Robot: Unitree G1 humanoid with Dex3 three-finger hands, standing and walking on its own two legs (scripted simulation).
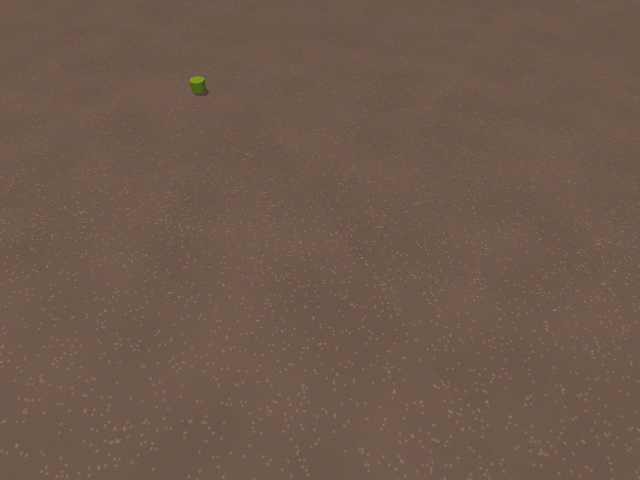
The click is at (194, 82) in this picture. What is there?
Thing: low tin
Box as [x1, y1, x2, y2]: [190, 76, 205, 92]
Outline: 190,78 192,91 202,92 205,90 205,85 202,77 195,76
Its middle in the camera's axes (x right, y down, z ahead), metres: -0.75 -0.95 +2.38
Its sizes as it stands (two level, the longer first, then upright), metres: 0.087 0.087 0.065
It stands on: the floor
